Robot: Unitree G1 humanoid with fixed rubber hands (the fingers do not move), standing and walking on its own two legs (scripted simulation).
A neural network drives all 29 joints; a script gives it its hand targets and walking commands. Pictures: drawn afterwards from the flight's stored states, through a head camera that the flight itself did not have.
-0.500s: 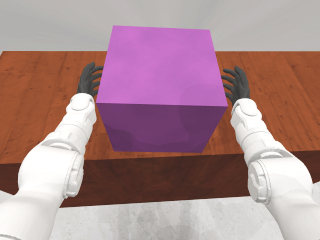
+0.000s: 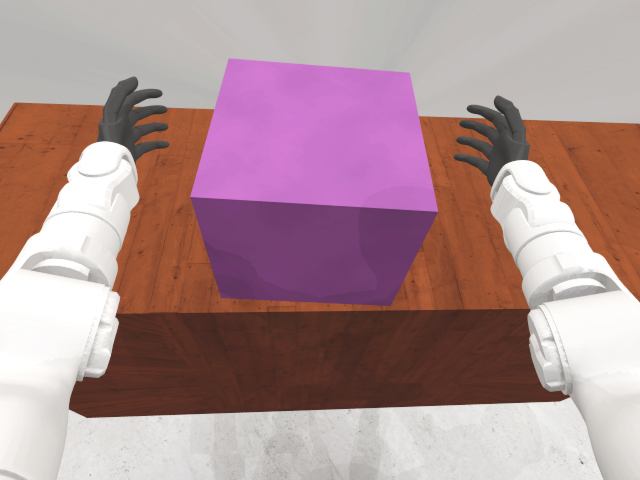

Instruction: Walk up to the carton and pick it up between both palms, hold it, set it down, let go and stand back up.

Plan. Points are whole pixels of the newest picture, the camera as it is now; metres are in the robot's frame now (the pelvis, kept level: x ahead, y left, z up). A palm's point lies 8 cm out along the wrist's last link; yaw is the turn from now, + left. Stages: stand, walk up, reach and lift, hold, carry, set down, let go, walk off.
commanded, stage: set down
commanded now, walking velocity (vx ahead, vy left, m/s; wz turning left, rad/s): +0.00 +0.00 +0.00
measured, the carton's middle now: (313, 187) +0.51 +0.01 +0.04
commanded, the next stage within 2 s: none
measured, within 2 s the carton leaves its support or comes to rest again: neither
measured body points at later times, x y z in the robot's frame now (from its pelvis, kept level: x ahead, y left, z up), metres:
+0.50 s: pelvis +0.00 +0.00 +0.02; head +0.03 +0.02 +0.47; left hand +0.44 +0.22 +0.14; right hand +0.43 -0.22 +0.15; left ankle +0.02 +0.13 -0.73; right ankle +0.02 -0.10 -0.73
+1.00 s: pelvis +0.00 +0.00 +0.02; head +0.02 +0.00 +0.47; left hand +0.36 +0.24 +0.09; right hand +0.35 -0.21 +0.09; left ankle +0.02 +0.13 -0.73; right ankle +0.02 -0.10 -0.73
